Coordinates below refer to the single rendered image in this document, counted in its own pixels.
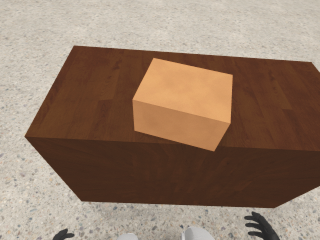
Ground robot right thigh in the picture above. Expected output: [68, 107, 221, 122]
[180, 227, 215, 240]

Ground right robot hand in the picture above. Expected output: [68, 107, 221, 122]
[244, 211, 280, 240]

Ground left robot hand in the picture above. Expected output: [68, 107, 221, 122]
[52, 228, 75, 240]

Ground carton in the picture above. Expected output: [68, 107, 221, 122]
[132, 58, 233, 152]

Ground pedestal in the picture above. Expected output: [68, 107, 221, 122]
[24, 45, 320, 209]

